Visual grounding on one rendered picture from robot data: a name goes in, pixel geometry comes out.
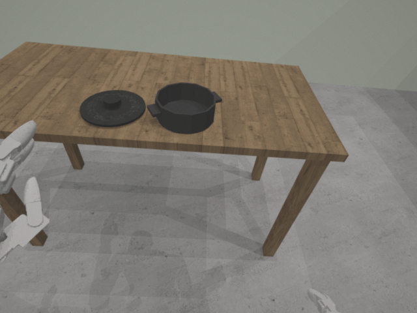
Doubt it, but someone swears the table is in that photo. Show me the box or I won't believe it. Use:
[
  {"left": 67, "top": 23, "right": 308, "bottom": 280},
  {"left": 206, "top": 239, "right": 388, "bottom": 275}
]
[{"left": 0, "top": 42, "right": 349, "bottom": 257}]

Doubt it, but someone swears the left robot hand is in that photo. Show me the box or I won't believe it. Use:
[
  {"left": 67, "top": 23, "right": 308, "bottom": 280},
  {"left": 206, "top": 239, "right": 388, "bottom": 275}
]
[{"left": 0, "top": 121, "right": 50, "bottom": 263}]

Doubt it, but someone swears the pot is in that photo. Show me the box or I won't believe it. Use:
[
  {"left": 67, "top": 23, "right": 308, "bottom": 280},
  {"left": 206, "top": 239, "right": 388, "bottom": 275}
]
[{"left": 147, "top": 82, "right": 222, "bottom": 134}]

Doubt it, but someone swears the knob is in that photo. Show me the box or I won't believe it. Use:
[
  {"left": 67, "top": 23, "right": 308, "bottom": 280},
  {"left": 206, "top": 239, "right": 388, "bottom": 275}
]
[{"left": 103, "top": 95, "right": 121, "bottom": 108}]

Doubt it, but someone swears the lid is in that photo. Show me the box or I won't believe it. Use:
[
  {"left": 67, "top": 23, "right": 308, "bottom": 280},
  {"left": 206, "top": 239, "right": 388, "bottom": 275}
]
[{"left": 79, "top": 90, "right": 146, "bottom": 127}]

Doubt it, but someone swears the right robot hand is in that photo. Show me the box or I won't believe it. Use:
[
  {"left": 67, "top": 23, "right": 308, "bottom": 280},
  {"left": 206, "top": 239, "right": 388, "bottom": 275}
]
[{"left": 308, "top": 288, "right": 341, "bottom": 313}]

